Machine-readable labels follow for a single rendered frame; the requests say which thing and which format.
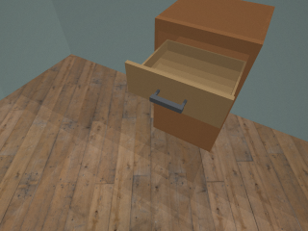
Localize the handle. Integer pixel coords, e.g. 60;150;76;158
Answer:
149;90;188;114

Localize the drawer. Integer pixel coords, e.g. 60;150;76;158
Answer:
124;39;247;128

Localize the cabinet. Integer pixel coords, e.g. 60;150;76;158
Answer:
153;0;275;152

